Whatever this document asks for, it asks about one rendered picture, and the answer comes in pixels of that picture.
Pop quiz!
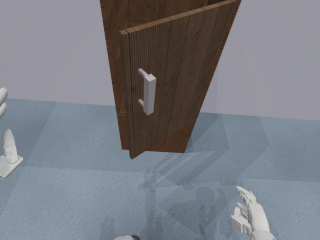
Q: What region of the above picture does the cupboard door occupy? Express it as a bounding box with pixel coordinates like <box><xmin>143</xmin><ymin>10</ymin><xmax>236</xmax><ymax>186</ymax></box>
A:
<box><xmin>118</xmin><ymin>0</ymin><xmax>237</xmax><ymax>159</ymax></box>

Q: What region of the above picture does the robot right forearm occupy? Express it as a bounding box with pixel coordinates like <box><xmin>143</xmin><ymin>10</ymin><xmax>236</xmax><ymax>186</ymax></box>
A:
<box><xmin>250</xmin><ymin>230</ymin><xmax>276</xmax><ymax>240</ymax></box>

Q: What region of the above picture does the robot left hand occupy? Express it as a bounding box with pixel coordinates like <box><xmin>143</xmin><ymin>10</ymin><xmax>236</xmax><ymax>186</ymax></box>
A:
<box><xmin>0</xmin><ymin>87</ymin><xmax>23</xmax><ymax>180</ymax></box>

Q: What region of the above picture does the robot right hand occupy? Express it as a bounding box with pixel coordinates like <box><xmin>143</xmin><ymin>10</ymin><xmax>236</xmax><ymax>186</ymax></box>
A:
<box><xmin>231</xmin><ymin>186</ymin><xmax>270</xmax><ymax>237</ymax></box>

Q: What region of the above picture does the handle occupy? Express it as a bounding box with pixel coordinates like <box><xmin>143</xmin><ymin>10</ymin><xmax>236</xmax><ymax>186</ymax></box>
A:
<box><xmin>138</xmin><ymin>68</ymin><xmax>156</xmax><ymax>115</ymax></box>

